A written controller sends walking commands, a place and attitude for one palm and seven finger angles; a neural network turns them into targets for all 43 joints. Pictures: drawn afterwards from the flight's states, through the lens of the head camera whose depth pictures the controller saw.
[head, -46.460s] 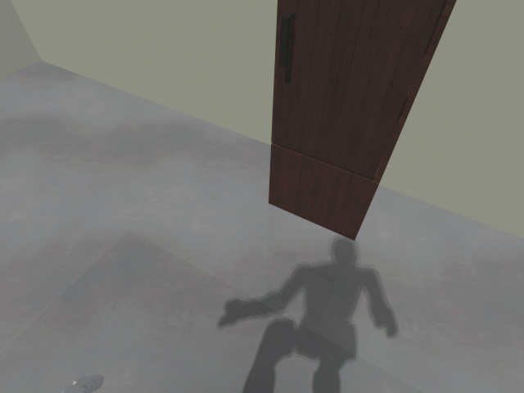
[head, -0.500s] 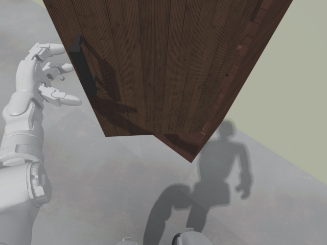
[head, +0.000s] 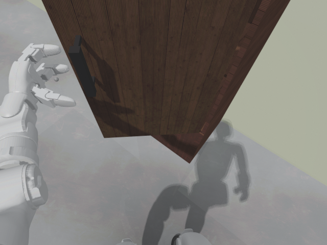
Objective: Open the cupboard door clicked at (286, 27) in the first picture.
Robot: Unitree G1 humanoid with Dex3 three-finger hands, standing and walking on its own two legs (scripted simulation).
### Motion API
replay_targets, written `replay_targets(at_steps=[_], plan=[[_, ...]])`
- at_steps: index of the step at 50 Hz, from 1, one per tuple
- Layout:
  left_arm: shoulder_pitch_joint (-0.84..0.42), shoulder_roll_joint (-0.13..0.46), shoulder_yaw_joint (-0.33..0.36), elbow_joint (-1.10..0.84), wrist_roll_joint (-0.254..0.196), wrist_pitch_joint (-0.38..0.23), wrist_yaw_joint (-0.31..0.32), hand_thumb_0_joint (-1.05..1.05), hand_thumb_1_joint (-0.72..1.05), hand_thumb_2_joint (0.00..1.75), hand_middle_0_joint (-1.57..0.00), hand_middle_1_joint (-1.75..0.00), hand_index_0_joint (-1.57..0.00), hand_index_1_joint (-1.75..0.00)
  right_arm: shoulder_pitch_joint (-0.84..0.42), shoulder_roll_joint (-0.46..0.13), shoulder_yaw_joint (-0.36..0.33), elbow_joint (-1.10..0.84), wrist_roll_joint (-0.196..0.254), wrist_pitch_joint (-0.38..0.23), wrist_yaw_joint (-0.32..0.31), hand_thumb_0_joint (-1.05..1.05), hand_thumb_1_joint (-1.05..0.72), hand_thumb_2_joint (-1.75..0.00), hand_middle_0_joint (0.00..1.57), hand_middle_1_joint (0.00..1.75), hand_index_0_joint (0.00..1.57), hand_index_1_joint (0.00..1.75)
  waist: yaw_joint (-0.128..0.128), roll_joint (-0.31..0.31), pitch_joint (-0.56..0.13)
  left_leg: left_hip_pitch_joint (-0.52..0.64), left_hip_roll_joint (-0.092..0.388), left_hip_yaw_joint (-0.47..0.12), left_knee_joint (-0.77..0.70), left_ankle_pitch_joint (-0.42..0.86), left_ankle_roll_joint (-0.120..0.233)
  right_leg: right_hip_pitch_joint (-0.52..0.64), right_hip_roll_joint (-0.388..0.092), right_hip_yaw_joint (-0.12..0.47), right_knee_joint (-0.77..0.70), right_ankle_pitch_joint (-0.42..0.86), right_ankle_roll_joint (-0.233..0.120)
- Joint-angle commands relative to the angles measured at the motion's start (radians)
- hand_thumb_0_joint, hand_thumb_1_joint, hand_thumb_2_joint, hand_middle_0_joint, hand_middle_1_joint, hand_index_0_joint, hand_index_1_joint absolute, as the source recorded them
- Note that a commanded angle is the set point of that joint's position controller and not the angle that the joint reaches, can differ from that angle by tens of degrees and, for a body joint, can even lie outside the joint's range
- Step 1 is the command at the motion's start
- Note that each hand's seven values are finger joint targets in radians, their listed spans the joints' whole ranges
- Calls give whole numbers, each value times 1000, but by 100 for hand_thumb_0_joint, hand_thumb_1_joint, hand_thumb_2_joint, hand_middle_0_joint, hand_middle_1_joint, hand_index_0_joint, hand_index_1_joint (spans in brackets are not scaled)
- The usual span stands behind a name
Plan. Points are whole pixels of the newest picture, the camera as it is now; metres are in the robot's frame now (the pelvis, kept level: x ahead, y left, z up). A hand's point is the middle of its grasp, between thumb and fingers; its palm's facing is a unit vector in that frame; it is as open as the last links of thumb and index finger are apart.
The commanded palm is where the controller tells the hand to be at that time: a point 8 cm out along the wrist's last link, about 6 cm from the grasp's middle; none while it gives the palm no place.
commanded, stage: move the hooked fingers beside the handle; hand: left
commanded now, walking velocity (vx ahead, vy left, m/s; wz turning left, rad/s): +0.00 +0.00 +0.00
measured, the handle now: (85, 68) +0.51 +0.16 +0.11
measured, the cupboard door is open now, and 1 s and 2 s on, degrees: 43 43 43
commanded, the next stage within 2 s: slide the fingers in behind the handle in 0.38 s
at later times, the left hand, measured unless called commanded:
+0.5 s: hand (55, 81) +0.47 +0.22 +0.11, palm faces +0.01 -1.00 -0.02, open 14.0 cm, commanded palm +0.45 +0.26 +0.11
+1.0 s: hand (62, 80) +0.47 +0.21 +0.11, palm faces +0.02 -1.00 +0.00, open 14.2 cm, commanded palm +0.45 +0.24 +0.11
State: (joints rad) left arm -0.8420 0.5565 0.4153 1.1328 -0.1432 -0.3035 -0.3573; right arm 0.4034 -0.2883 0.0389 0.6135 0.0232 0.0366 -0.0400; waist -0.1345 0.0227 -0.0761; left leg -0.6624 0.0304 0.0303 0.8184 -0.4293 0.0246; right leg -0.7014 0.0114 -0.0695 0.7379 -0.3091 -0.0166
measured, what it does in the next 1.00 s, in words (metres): stands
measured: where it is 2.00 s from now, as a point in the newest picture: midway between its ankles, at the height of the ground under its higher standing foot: outside the picture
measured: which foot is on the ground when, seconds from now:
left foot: down 0.00-1.00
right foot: down 0.00-1.00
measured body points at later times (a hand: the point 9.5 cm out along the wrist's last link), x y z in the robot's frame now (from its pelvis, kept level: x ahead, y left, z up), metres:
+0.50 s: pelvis +0.00 +0.00 +0.00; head +0.09 +0.01 +0.44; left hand +0.46 +0.28 +0.11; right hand +0.03 -0.27 -0.11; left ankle -0.03 +0.10 -0.70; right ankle +0.02 -0.11 -0.70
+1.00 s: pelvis +0.00 +0.00 +0.00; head +0.09 +0.01 +0.44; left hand +0.47 +0.26 +0.11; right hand +0.02 -0.27 -0.11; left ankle -0.03 +0.10 -0.70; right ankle +0.02 -0.11 -0.70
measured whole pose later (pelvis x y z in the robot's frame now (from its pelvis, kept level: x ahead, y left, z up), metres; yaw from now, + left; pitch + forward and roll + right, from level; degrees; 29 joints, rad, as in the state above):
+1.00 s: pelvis +0.00 +0.00 +0.00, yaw +1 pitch +15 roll -2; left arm -0.83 0.49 0.36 1.10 -0.16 -0.30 -0.30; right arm 0.41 -0.28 0.03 0.63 0.02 0.02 -0.03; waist -0.12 0.03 -0.08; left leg -0.65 0.03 0.02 0.81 -0.42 0.02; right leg -0.68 0.01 -0.08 0.74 -0.31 -0.02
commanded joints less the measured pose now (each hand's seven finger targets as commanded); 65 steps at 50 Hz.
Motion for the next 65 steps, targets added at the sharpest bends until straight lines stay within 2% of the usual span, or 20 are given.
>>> replay_targets(at_steps=[1, 4, 6, 9, 11, 15, 18, 20, 23, 25, 31, 36, 39, 42, 43, 45, 52, 54, 59, 65], plan=[[-442, 232, -7, -250, -30, -69, -8, 0, -50, 30, -30, -120, -30, -120, 117, -170, -62, -65, -1, -19, -10, 0, -90, -90, 20, 30, 20, 30, -8, 118, -425, 225, -13, -57, -91, 431, -3, 239, 22, 41, -45, 333, -5], [-386, 268, 40, -229, -39, -64, -5, 0, -50, 30, -30, -120, -30, -120, 125, -176, -65, -63, -1, -17, -9, 0, -90, -90, 20, 30, 20, 30, 12, 70, -430, 224, -11, -63, -90, 459, -4, 255, 25, 36, -41, 345, -8], [-404, 246, 20, -211, -36, -49, -4, 0, -50, 30, -30, -120, -30, -120, 120, -175, -64, -63, -1, -16, -8, 0, -90, -90, 20, 30, 20, 30, 0, 45, -387, 176, -16, -53, -97, 400, 4, 263, 22, 40, -49, 332, -3], [-391, 290, 49, -260, -25, -63, 2, 0, -50, 30, -30, -120, -30, -120, 118, -174, -65, -71, -3, -15, -9, 0, -90, -90, 20, 30, 20, 30, 22, 101, -435, 212, -16, -57, -94, 452, -3, 273, 20, 41, -37, 353, -9], [-398, 213, -8, -284, -29, -70, 1, 0, -50, 30, -30, -120, -30, -120, 108, -165, -65, -75, -2, -17, -4, 0, -90, -90, 20, 30, 20, 30, 13, 119, -430, 251, -12, -62, -94, 479, -10, 245, 23, 34, -39, 345, -8], [-396, 238, 20, -251, -43, -62, 2, 0, -50, 30, -30, -120, -30, -120, 109, -173, -67, -67, 0, -17, -7, 0, -90, -90, 20, 30, 20, 30, 7, 58, -408, 214, -13, -58, -98, 423, -2, 258, 23, 37, -46, 332, -6], [-433, 243, 9, -252, -27, -63, 8, 0, -50, 30, -30, -120, -30, -120, 102, -171, -62, -64, -1, -18, -11, 0, -90, -90, 20, 30, 20, 30, 4, 105, -388, 209, -16, -62, -101, 402, -4, 237, 19, 39, -45, 307, -9], [-430, 228, -7, -221, -23, -59, 13, 0, -50, 30, -30, -120, -30, -120, 104, -170, -60, -62, 0, -20, -11, 0, -90, -90, 20, 30, 20, 30, -7, 70, -361, 193, -15, -64, -100, 381, -1, 223, 20, 37, -49, 292, -7], [-475, 235, -3, -254, -24, -75, 14, 0, -50, 30, -30, -120, -30, -120, 109, -172, -62, -58, -4, -25, -12, 0, -90, -90, 20, 30, 20, 30, -6, 115, -421, 238, -15, -72, -92, 403, -7, 215, 20, 37, -41, 290, -10], [-484, 203, -30, -211, -24, -69, 13, 0, -50, 30, -30, -120, -30, -120, 111, -172, -58, -51, -3, -28, -13, 0, -90, -90, 20, 30, 20, 30, -23, 67, -382, 214, -14, -75, -94, 374, -5, 199, 21, 34, -46, 273, -6], [-466, 184, -22, -257, -23, -72, 31, 0, -50, 30, -30, -120, -30, -120, 120, -167, -65, -54, -9, -36, -1, 0, -90, -90, 20, 30, 20, 30, 0, 98, -460, 251, -14, -74, -84, 444, -9, 226, 22, 34, -34, 317, -7], [-442, 191, -20, -234, -17, -63, 40, 0, -50, 30, -30, -120, -30, -120, 116, -167, -65, -57, -5, -28, 2, 0, -90, -90, 20, 30, 20, 30, -4, 44, -387, 155, -21, -52, -97, 362, 5, 271, 21, 45, -47, 317, -4], [-440, 201, -11, -246, -18, -68, 41, 0, -50, 30, -30, -120, -30, -120, 115, -167, -65, -57, -5, -29, -1, 0, -90, -90, 20, 30, 20, 30, 0, 80, -412, 180, -22, -50, -97, 370, 5, 273, 20, 48, -48, 319, -6], [-439, 170, -32, -251, -28, -68, 35, 0, -50, 30, -30, -120, -30, -120, 115, -163, -65, -57, -5, -30, -2, 0, -90, -90, 20, 30, 20, 30, -8, 60, -398, 184, -21, -51, -98, 376, 7, 274, 21, 43, -50, 327, -7], [-449, 150, -47, -258, -28, -68, 32, 0, -50, 30, -30, -120, -30, -120, 111, -161, -64, -55, -5, -32, -1, 0, -90, -90, 20, 30, 20, 30, -5, 102, -413, 198, -23, -51, -100, 378, 3, 266, 20, 44, -49, 322, -8], [-431, 168, -34, -237, -28, -65, 34, 0, -50, 30, -30, -120, -30, -120, 112, -164, -64, -52, -4, -32, -2, 0, -90, -90, 20, 30, 20, 30, -6, 50, -392, 175, -21, -51, -101, 361, 6, 272, 21, 44, -52, 315, -7], [-479, 57, -117, -260, -29, -68, 54, 0, -50, 30, -30, -120, -30, -120, 115, -159, -70, -37, -6, -43, 3, 0, -90, -90, 20, 30, 20, 30, -30, 69, -382, 241, -17, -67, -93, 396, 0, 197, 22, 29, -51, 299, -8], [-505, 19, -149, -283, -24, -73, 59, 0, -50, 30, -30, -120, -30, -120, 111, -156, -73, -31, -8, -48, 8, 0, -90, -90, 20, 30, 20, 30, -28, 109, -409, 275, -18, -74, -91, 409, -7, 178, 21, 29, -46, 290, -8], [-494, 1, -156, -281, -25, -75, 75, 0, -50, 30, -30, -120, -30, -120, 109, -157, -75, -18, -10, -52, 13, 0, -90, -90, 20, 30, 20, 30, -24, 93, -417, 288, -17, -80, -85, 444, -11, 180, 21, 24, -43, 308, -10], [-502, -109, -235, -315, -31, -78, 85, 0, -50, 30, -30, -120, -30, -120, 95, -148, -78, -12, -10, -59, 24, 0, -90, -90, 20, 30, 20, 30, -31, 100, -411, 342, -11, -94, -80, 495, -22, 139, 24, 13, -42, 296, -10]])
